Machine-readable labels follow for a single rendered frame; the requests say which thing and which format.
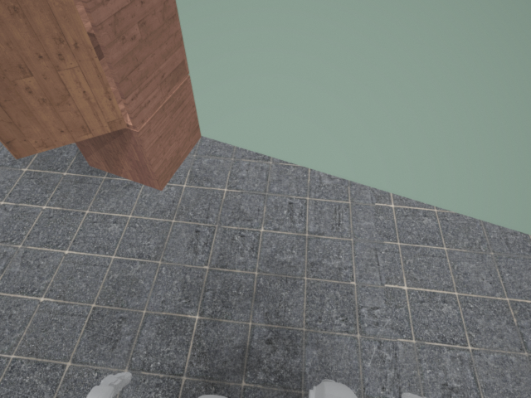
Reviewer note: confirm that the cupboard door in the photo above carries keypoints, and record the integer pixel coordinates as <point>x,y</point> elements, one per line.
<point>53,90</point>

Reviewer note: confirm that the robot right thigh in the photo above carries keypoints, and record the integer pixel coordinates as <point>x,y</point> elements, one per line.
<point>330,389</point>

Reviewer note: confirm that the left robot hand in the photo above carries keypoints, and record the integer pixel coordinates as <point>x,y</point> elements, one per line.
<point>110,386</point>

